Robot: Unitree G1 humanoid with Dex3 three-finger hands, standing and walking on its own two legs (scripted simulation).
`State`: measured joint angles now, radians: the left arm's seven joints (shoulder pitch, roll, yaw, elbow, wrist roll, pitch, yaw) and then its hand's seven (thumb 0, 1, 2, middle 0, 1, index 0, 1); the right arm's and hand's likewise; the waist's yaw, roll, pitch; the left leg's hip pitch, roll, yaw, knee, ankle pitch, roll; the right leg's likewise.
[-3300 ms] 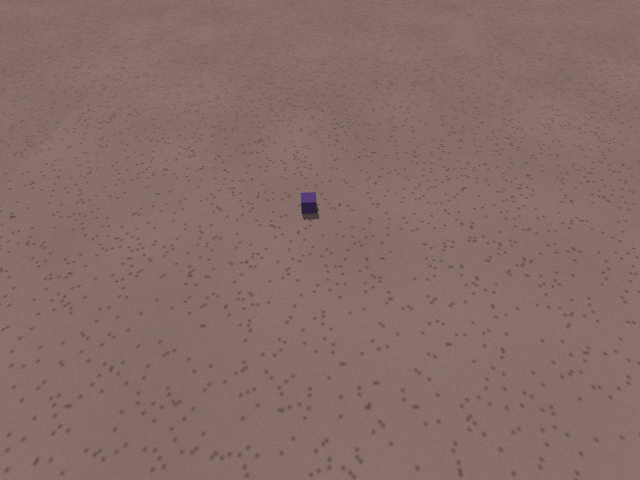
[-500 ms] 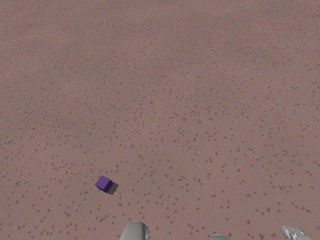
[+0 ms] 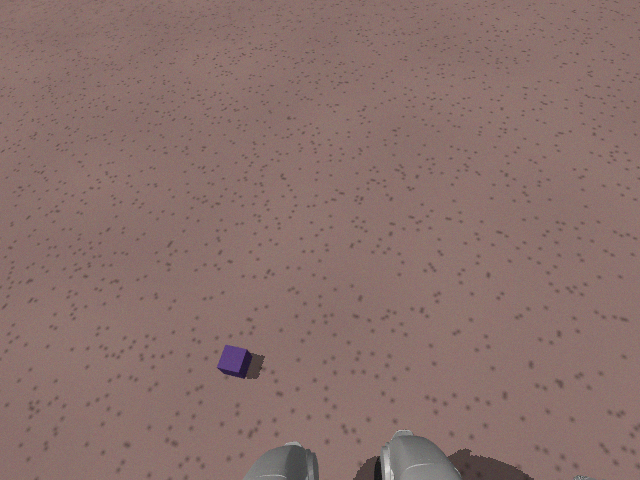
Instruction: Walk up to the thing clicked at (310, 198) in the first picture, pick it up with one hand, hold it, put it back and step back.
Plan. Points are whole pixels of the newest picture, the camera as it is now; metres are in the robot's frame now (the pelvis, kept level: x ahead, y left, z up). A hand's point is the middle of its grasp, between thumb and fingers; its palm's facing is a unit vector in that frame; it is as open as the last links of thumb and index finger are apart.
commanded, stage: walk up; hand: left
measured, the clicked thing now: (235, 361) +0.48 +0.32 -0.69
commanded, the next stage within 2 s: none
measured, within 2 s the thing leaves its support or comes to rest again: neither
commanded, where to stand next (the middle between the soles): +0.05 +0.20 m, yaw -17 degrees
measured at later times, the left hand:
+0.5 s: hand out of the picture +0.05 +0.59 -0.13, palm faces -0.13 -0.78 -0.61, open 7.4 cm
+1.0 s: hand out of the picture +0.14 +0.55 -0.12, palm faces -0.40 -0.87 -0.28, open 7.4 cm
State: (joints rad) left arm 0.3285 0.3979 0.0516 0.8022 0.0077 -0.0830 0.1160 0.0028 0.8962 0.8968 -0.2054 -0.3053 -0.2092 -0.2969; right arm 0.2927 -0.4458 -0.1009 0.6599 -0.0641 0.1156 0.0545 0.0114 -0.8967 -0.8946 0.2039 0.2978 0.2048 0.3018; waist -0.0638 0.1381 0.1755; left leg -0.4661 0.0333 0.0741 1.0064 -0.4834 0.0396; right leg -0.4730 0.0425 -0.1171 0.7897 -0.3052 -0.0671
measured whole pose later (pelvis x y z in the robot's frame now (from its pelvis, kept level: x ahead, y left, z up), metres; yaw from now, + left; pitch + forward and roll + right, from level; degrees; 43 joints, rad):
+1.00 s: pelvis -0.02 +0.34 +0.05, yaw -22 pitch -5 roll -1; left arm 0.22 0.37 0.05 0.93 0.03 0.08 -0.04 0.00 0.90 0.90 -0.20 -0.30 -0.20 -0.30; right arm 0.36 -0.33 -0.07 0.90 -0.01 -0.02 -0.05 0.01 -0.90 -0.89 0.20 0.30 0.21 0.30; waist -0.02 -0.05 0.12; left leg 0.01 -0.03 0.32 0.36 -0.30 -0.06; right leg -0.28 0.05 0.02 0.68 -0.28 -0.03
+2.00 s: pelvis -0.06 +0.18 +0.02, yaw -17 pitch -1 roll +1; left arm 0.20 0.34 0.04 0.94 0.03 -0.05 0.02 0.00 0.90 0.90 -0.21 -0.31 -0.21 -0.30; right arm 0.12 -0.44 -0.05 0.92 0.00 0.02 -0.02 0.01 -0.90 -0.89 0.20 0.30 0.20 0.30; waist 0.03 0.07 0.12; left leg -0.43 0.01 -0.09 0.96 -0.47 0.03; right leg -0.34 -0.02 -0.02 0.74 -0.38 -0.02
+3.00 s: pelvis -0.05 +0.22 +0.04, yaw -19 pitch -2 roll +1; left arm 0.11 0.36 -0.01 1.09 0.02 -0.04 0.02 0.01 0.90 0.90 -0.20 -0.30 -0.21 -0.30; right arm 0.06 -0.38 -0.04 1.07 0.00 0.03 0.03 0.01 -0.90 -0.89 0.20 0.30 0.20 0.30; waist -0.01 0.04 0.08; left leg -0.19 0.04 0.07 0.50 -0.27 -0.01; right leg -0.23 -0.02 0.06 0.53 -0.26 0.03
